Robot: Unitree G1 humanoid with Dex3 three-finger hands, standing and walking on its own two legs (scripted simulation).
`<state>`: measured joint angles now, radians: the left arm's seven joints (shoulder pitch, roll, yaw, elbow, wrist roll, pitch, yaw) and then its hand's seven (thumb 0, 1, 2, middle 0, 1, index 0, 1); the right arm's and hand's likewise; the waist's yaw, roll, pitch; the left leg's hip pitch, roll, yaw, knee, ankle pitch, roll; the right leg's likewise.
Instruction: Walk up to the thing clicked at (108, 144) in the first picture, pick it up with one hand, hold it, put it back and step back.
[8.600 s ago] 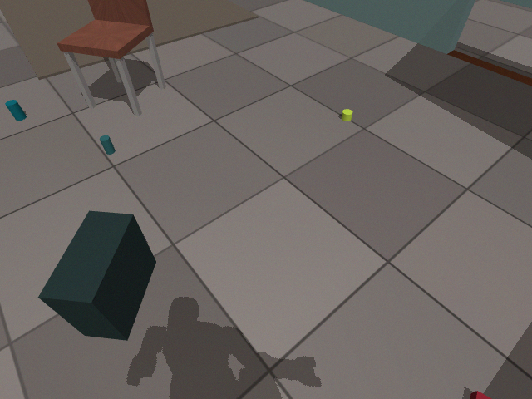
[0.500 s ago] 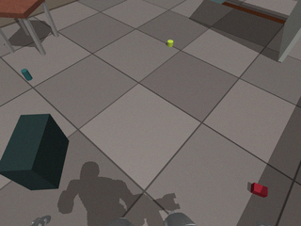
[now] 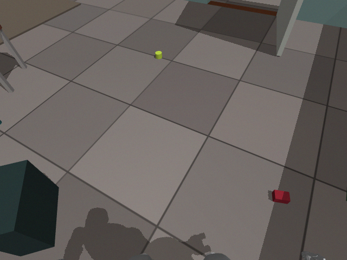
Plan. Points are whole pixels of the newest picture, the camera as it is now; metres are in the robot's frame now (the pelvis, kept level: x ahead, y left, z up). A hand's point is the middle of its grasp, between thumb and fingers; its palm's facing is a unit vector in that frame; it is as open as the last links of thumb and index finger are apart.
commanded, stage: walk up
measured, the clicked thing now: out of the picture +1.16 +1.42 -0.69
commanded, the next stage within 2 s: stand in 0.74 s
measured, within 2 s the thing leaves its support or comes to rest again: neither
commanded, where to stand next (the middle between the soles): +0.07 +0.02 m, yaw -4 degrees
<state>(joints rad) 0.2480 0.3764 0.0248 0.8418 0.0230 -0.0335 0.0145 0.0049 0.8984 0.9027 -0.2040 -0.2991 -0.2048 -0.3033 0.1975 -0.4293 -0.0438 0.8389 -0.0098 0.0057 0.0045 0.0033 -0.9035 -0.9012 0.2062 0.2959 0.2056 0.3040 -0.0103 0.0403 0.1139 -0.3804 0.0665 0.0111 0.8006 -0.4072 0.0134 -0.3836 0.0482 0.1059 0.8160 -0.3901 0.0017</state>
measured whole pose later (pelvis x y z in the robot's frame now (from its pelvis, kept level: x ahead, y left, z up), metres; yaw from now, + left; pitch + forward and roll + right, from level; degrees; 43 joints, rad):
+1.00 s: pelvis +0.01 +0.02 +0.04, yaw -5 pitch -2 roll +0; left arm 0.05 0.34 0.00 1.13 0.01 -0.03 0.00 0.00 0.90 0.90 -0.20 -0.30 -0.20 -0.30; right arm 0.07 -0.36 -0.02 1.13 -0.01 0.00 0.01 0.00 -0.90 -0.90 0.21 0.30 0.21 0.30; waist -0.03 -0.01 0.06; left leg -0.15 0.04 0.06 0.37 -0.19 -0.02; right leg -0.17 0.02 0.14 0.39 -0.19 0.03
